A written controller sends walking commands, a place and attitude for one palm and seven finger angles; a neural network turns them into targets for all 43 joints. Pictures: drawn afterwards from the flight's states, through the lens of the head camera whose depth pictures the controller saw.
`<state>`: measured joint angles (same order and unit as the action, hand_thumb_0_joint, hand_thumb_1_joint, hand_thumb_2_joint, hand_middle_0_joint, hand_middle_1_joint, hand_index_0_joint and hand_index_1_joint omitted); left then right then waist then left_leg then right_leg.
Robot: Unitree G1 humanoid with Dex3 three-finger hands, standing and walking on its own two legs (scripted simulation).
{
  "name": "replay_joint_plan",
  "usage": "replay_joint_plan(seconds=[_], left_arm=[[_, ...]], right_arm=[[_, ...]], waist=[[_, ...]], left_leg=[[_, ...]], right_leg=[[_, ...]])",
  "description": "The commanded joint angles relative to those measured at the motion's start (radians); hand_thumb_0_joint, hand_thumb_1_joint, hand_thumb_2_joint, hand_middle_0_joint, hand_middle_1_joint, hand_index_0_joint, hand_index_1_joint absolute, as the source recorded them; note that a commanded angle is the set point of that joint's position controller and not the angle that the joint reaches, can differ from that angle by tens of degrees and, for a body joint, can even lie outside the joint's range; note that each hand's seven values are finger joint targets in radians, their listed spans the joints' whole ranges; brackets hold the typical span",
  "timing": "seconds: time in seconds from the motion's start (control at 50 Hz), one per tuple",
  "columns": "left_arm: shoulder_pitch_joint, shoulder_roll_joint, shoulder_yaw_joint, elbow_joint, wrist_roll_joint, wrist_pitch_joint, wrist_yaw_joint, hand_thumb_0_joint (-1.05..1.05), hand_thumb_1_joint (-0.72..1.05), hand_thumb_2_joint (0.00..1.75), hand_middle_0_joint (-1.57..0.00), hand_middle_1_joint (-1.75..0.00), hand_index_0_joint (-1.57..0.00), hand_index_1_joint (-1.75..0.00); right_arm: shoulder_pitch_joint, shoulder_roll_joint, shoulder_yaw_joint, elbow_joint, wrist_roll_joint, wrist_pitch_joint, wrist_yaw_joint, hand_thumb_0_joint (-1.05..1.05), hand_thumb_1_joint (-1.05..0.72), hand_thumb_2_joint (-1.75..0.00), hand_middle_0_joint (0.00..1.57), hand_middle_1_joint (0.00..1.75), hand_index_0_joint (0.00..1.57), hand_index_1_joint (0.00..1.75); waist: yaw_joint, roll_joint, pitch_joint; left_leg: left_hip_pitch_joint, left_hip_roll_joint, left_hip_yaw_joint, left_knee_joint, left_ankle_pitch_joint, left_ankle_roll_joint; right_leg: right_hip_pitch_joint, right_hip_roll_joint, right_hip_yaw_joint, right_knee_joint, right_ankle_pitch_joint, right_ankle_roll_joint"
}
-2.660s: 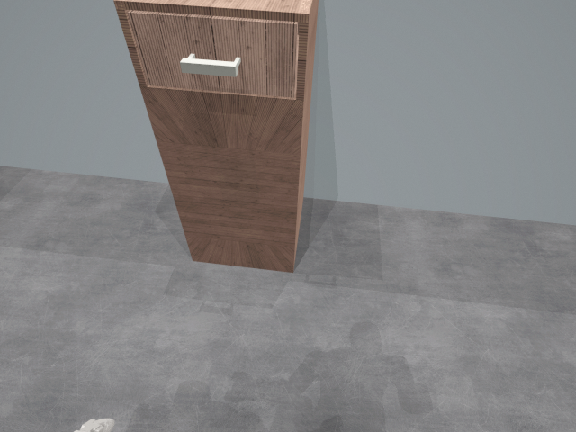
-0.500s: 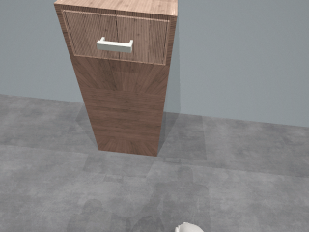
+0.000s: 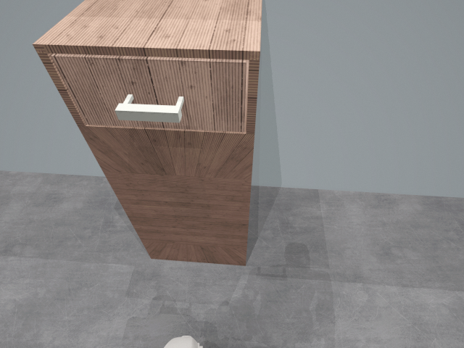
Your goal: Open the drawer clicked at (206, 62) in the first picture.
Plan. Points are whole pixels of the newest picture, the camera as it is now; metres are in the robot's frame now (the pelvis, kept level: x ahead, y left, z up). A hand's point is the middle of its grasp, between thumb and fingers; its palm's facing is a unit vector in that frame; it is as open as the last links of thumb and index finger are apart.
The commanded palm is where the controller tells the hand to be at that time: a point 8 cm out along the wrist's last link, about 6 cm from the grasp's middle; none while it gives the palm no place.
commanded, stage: come to a stop and stand still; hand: left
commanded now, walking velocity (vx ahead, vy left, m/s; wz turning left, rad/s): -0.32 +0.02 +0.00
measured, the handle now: (152, 106) +0.55 +0.19 +0.12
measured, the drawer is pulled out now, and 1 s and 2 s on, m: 0.00 0.00 0.00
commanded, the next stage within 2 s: look again from close up in 1.60 s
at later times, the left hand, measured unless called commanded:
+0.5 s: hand out of the picture +0.03 +0.25 -0.18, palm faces +0.00 -0.98 -0.22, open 7.4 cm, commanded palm none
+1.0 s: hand out of the picture -0.12 +0.13 -0.14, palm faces +0.11 -0.97 -0.23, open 7.4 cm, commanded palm none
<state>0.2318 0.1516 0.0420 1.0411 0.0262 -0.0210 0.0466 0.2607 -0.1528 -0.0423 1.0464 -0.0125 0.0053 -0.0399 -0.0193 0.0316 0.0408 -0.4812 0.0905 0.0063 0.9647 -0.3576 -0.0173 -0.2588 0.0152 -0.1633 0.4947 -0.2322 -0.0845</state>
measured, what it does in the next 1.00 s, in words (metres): steps on the spot: left foot, then right foot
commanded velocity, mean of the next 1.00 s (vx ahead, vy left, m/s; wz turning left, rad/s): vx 0.03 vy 0.02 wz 0.00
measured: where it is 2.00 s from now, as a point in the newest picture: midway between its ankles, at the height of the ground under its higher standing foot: outside the picture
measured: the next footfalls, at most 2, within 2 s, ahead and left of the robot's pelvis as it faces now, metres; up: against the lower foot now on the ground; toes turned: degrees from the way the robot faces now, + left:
left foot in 0.20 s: +0.10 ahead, +0.16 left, +0.00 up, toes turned +4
right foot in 0.66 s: -0.01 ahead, -0.08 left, +0.00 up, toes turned -6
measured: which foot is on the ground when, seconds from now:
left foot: up 0.00-0.18, down 0.20-0.66, up 0.68-1.00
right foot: down 0.00-0.20, up 0.22-0.64, down 0.66-1.00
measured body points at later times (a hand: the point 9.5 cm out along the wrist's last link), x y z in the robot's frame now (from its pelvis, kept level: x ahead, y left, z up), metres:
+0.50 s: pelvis -0.02 +0.04 +0.01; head +0.02 +0.08 +0.46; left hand +0.03 +0.30 -0.16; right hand +0.04 -0.20 -0.12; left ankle +0.06 +0.15 -0.73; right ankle -0.10 -0.12 -0.63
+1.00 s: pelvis -0.05 -0.02 +0.02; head -0.04 -0.06 +0.47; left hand -0.12 +0.19 -0.12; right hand -0.09 -0.25 -0.16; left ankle -0.05 +0.14 -0.66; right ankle -0.10 -0.11 -0.73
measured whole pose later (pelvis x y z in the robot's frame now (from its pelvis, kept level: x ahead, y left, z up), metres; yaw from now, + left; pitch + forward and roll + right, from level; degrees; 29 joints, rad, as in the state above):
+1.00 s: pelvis -0.05 -0.02 +0.02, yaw +0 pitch +1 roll +3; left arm 0.45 0.07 0.02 1.10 0.03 -0.03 0.03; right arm 0.37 -0.22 -0.07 1.10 -0.03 0.07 0.02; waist 0.04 0.06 -0.01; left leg -0.47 0.04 0.03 0.97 -0.22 -0.06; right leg -0.08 -0.06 -0.09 0.32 -0.25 -0.02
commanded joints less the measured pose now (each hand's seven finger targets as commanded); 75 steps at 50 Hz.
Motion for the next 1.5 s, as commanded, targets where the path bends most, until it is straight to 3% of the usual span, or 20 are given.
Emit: replay_joint_plan(seconds=[0.0,0.1,0.14,0.16,0.18,0.2,0.38,0.52,0.6,0.62,0.64,0.66,0.74,0.9,1.12,1.16,1.22,1.28,1.42,1.48], left_arm=[[0.065,0.141,0.036,-0.060,-0.003,0.008,-0.003,0.00,0.90,0.90,-0.20,-0.30,-0.20,-0.30],[0.033,0.172,0.053,-0.089,0.005,0.030,-0.002,0.00,0.90,0.90,-0.20,-0.30,-0.20,-0.30],[0.020,0.165,0.052,-0.091,-0.003,0.038,0.001,0.00,0.90,0.90,-0.20,-0.30,-0.20,-0.30],[0.056,0.125,0.043,-0.093,-0.012,0.043,0.001,0.00,0.90,0.90,-0.20,-0.30,-0.20,-0.30],[0.124,0.073,0.032,-0.096,-0.023,0.048,0.002,0.00,0.90,0.90,-0.20,-0.30,-0.20,-0.30],[0.111,0.114,0.034,-0.095,-0.014,0.056,0.010,0.00,0.90,0.90,-0.20,-0.30,-0.20,-0.30],[0.111,0.132,0.061,-0.082,-0.003,0.089,-0.022,0.00,0.90,0.90,-0.20,-0.30,-0.20,-0.30],[0.051,0.095,0.032,-0.082,-0.007,0.080,-0.043,0.00,0.90,0.90,-0.20,-0.30,-0.20,-0.30],[0.266,0.080,0.024,0.014,-0.015,0.056,-0.039,0.00,0.90,0.90,-0.20,-0.30,-0.20,-0.30],[0.310,0.129,0.030,0.027,-0.004,0.047,-0.031,0.00,0.90,0.90,-0.20,-0.30,-0.20,-0.30],[0.283,0.215,0.039,0.010,0.010,0.038,-0.022,0.00,0.90,0.90,-0.20,-0.30,-0.20,-0.30],[0.173,0.239,0.030,-0.038,0.000,0.040,-0.016,0.00,0.90,0.90,-0.20,-0.30,-0.20,-0.30],[0.037,0.149,0.015,-0.059,-0.008,-0.006,-0.014,0.00,0.90,0.90,-0.20,-0.30,-0.20,-0.30],[0.310,0.100,0.014,0.037,-0.007,-0.026,-0.003,0.00,0.90,0.90,-0.20,-0.30,-0.20,-0.30],[0.249,0.108,0.014,0.066,0.011,-0.007,-0.002,0.00,0.90,0.90,-0.20,-0.30,-0.20,-0.30],[0.251,0.081,0.008,0.072,-0.002,0.000,0.000,0.00,0.90,0.90,-0.20,-0.30,-0.20,-0.30],[0.297,0.005,-0.012,0.074,-0.006,0.012,0.006,0.00,0.90,0.90,-0.20,-0.30,-0.20,-0.30],[0.223,0.016,-0.012,0.072,-0.009,0.026,0.002,0.00,0.90,0.90,-0.20,-0.30,-0.20,-0.30],[0.176,0.082,-0.011,0.078,-0.009,0.012,-0.010,0.00,0.90,0.90,-0.20,-0.30,-0.20,-0.30],[0.137,0.083,-0.005,0.056,-0.006,0.015,-0.006,0.00,0.90,0.90,-0.20,-0.30,-0.20,-0.30]], right_arm=[[0.091,-0.017,-0.011,-0.019,-0.001,0.035,0.011,0.00,-0.90,-0.90,0.20,0.30,0.20,0.30],[-0.005,-0.050,-0.025,-0.063,0.004,0.030,0.011,0.00,-0.90,-0.90,0.20,0.30,0.20,0.30],[0.058,-0.064,-0.025,-0.042,0.002,0.016,0.012,0.00,-0.90,-0.90,0.20,0.30,0.20,0.30],[0.091,-0.126,-0.032,-0.036,-0.005,0.002,0.009,0.00,-0.90,-0.90,0.20,0.30,0.20,0.30],[0.090,-0.213,-0.041,-0.054,-0.006,-0.004,0.004,0.00,-0.90,-0.90,0.20,0.30,0.20,0.30],[0.099,-0.232,-0.044,-0.062,-0.006,0.007,-0.008,0.00,-0.90,-0.90,0.20,0.30,0.20,0.30],[0.000,-0.164,-0.028,-0.091,-0.007,-0.013,-0.031,0.00,-0.90,-0.90,0.20,0.30,0.20,0.30],[0.015,-0.195,-0.050,-0.065,-0.025,0.009,0.003,0.00,-0.90,-0.90,0.20,0.30,0.20,0.30],[-0.021,-0.187,-0.055,-0.045,-0.023,0.026,0.018,0.00,-0.90,-0.90,0.20,0.30,0.20,0.30],[-0.017,-0.129,-0.045,-0.043,-0.011,0.029,0.022,0.00,-0.90,-0.90,0.20,0.30,0.20,0.30],[-0.025,-0.041,-0.027,-0.068,0.002,0.032,0.026,0.00,-0.90,-0.90,0.20,0.30,0.20,0.30],[-0.070,-0.095,-0.038,-0.093,-0.015,0.039,0.030,0.00,-0.90,-0.90,0.20,0.30,0.20,0.30],[0.107,-0.102,-0.050,-0.014,-0.022,0.043,0.058,0.00,-0.90,-0.90,0.20,0.30,0.20,0.30],[0.028,-0.096,-0.035,-0.041,-0.023,0.027,0.054,0.00,-0.90,-0.90,0.20,0.30,0.20,0.30],[-0.031,-0.039,-0.002,-0.040,0.008,0.002,0.036,0.00,-0.90,-0.90,0.20,0.30,0.20,0.30],[0.046,-0.073,0.001,-0.001,0.006,-0.020,0.023,0.00,-0.90,-0.90,0.20,0.30,0.20,0.30],[0.079,-0.186,-0.022,0.002,0.002,-0.025,0.006,0.00,-0.90,-0.90,0.20,0.30,0.20,0.30],[0.016,-0.127,0.002,0.022,-0.003,-0.023,-0.011,0.00,-0.90,-0.90,0.20,0.30,0.20,0.30],[-0.070,-0.080,0.000,0.012,0.009,-0.010,-0.004,0.00,-0.90,-0.90,0.20,0.30,0.20,0.30],[-0.039,-0.085,-0.008,0.023,0.001,-0.006,-0.009,0.00,-0.90,-0.90,0.20,0.30,0.20,0.30]], waist=[[0.013,-0.154,-0.025],[0.021,-0.203,-0.054],[-0.011,-0.163,-0.099],[-0.013,0.012,-0.157],[0.006,0.281,-0.187],[-0.023,0.182,-0.184],[0.012,0.120,-0.144],[-0.027,0.231,-0.055],[0.067,0.175,-0.042],[0.086,0.025,-0.028],[0.080,-0.285,0.032],[0.070,-0.236,0.144],[-0.028,-0.223,0.205],[0.076,-0.179,0.074],[0.046,-0.265,0.040],[0.023,-0.178,-0.015],[0.022,0.101,-0.111],[0.023,0.211,-0.011],[0.028,-0.067,-0.021],[0.016,-0.128,-0.012]], left_leg=[[0.065,-0.039,0.034,-0.035,-0.003,-0.031],[0.124,-0.055,0.039,-0.204,0.015,-0.030],[0.272,-0.033,0.036,-0.463,0.265,-0.022],[0.414,0.103,-0.060,-0.542,0.641,0.015],[0.478,0.350,-0.317,-0.565,1.164,0.134],[0.398,0.388,-0.287,-0.553,1.204,0.221],[0.381,0.227,-0.104,-0.624,0.698,0.155],[0.275,0.182,-0.174,-0.784,-0.074,0.133],[0.068,0.061,-0.064,-0.769,-0.284,0.036],[-0.016,-0.008,-0.008,-0.605,-0.262,0.000],[-0.139,-0.091,0.071,-0.334,-0.179,-0.039],[-0.133,-0.049,-0.007,-0.209,-0.112,-0.021],[-0.075,-0.041,-0.014,0.033,0.149,-0.015],[-0.213,-0.035,0.002,0.029,0.148,-0.047],[0.191,-0.077,0.094,-0.433,0.098,-0.011],[0.380,-0.052,0.087,-0.576,0.310,0.002],[0.500,0.229,-0.114,-0.543,0.769,0.150],[0.413,0.178,-0.091,-0.590,0.881,0.170],[0.332,0.046,0.003,-0.544,0.428,0.038],[0.348,0.049,0.017,-0.529,0.511,0.034]], right_leg=[[0.001,-0.284,0.166,-0.108,0.720,-0.114],[0.052,-0.280,0.182,-0.025,0.703,-0.102],[0.047,-0.229,0.155,0.084,0.529,-0.032],[-0.023,-0.151,0.097,0.195,0.242,0.036],[-0.172,-0.025,0.073,0.396,-0.342,0.097],[-0.135,-0.001,0.191,0.599,-0.449,0.083],[-0.255,-0.012,0.248,0.794,-0.143,0.148],[-0.078,-0.039,0.114,0.282,-0.275,0.115],[0.248,0.010,0.011,-0.103,-0.135,0.082],[0.294,-0.088,0.131,-0.245,-0.203,0.058],[0.195,-0.335,0.476,-0.426,-0.531,-0.017],[-0.049,-0.427,0.552,-0.493,-0.626,-0.037],[-0.139,-0.292,0.342,-0.452,-0.338,0.036],[0.258,-0.337,0.315,-0.308,0.086,-0.011],[0.097,-0.263,0.211,-0.145,0.396,-0.014],[0.052,-0.188,0.165,-0.018,0.351,0.038],[-0.069,-0.100,0.095,0.170,-0.270,0.104],[-0.087,-0.114,0.119,0.256,-0.290,0.103],[0.070,-0.151,0.169,-0.073,0.323,0.079],[0.071,-0.145,0.155,-0.051,0.442,0.073]])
